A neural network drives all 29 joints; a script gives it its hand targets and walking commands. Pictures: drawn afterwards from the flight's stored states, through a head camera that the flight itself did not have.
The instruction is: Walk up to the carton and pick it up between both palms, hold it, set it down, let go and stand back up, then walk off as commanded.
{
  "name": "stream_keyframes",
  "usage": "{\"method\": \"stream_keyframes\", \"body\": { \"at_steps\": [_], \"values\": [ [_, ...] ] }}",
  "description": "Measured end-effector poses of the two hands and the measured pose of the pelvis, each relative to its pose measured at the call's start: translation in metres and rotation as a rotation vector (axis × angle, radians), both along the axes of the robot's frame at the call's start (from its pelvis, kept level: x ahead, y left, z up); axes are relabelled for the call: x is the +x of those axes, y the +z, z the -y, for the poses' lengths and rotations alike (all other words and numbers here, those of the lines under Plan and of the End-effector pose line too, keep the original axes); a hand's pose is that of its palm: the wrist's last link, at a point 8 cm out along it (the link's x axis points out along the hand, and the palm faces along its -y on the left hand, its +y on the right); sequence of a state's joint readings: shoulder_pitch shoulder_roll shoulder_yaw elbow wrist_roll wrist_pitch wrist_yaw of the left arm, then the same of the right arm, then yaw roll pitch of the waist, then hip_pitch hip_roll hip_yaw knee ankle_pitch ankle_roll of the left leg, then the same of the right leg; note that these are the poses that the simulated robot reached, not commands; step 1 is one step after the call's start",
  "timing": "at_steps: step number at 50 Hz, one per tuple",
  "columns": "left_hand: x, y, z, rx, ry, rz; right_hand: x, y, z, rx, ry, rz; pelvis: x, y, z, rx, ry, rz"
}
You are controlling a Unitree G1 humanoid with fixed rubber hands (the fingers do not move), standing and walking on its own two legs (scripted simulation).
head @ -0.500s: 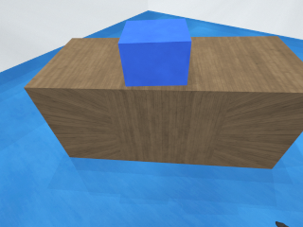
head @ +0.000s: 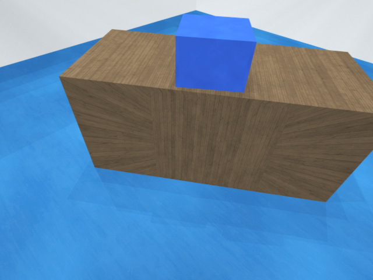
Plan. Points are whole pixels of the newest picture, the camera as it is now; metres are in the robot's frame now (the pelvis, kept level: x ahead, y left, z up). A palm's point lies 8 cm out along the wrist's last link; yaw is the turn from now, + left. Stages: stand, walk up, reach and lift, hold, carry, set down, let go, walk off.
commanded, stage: walk off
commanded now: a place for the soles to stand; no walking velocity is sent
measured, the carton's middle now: (212, 52) +1.07 -0.06 +0.03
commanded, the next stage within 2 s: none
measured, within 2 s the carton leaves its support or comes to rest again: neither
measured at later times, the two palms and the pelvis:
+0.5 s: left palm out of the picture +0.06 +0.24 -0.07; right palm out of the picture +0.04 -0.41 -0.08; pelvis +0.01 -0.07 +0.01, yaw -5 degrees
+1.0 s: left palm (23, 264) +0.19 +0.39 -0.12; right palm out of the picture +0.14 -0.27 -0.05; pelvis +0.10 +0.06 +0.00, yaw -4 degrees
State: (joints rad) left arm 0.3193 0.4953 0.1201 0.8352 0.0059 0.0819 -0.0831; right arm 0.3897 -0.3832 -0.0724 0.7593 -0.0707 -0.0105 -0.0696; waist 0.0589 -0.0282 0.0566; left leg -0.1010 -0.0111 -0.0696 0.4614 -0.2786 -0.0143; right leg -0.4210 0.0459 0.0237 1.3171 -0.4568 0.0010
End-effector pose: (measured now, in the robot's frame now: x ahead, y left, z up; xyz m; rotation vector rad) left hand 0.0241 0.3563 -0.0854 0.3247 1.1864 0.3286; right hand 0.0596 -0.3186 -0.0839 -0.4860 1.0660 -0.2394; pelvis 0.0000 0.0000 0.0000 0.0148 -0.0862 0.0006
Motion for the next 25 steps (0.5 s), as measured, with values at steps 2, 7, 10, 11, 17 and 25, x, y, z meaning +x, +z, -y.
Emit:
{"method": "stream_keyframes", "body": {
  "at_steps": [2, 7, 10, 11, 17, 25],
  "values": [
    [0.003, 0.003, 0.005, 0.005, -0.009, 0.037, 0.011, 0.006, 0.009, -0.015, 0.015, 0.051, -0.005, -0.001, 0.009, 0.010, 0.004, 0.003],
    [0.012, 0.004, 0.037, 0.001, -0.032, 0.114, 0.034, 0.014, 0.050, -0.043, 0.006, 0.166, -0.004, -0.009, 0.038, 0.021, -0.017, 0.030],
    [0.010, -0.006, 0.061, 0.016, -0.041, 0.128, 0.049, 0.008, 0.079, -0.036, 0.014, 0.222, 0.000, -0.023, 0.061, 0.036, -0.028, 0.044],
    [0.006, -0.010, 0.070, 0.018, -0.031, 0.120, 0.052, 0.004, 0.088, -0.030, 0.013, 0.226, -0.001, -0.026, 0.067, 0.021, -0.024, 0.054],
    [-0.008, -0.007, 0.120, -0.031, 0.000, 0.081, 0.047, 0.002, 0.097, 0.044, -0.024, 0.167, 0.002, -0.006, 0.079, 0.003, -0.037, 0.050],
    [0.034, 0.015, 0.112, 0.042, -0.106, 0.014, -0.018, 0.003, 0.090, 0.080, -0.087, -0.025, 0.007, 0.013, 0.073, 0.029, -0.079, -0.021]
  ]
}}
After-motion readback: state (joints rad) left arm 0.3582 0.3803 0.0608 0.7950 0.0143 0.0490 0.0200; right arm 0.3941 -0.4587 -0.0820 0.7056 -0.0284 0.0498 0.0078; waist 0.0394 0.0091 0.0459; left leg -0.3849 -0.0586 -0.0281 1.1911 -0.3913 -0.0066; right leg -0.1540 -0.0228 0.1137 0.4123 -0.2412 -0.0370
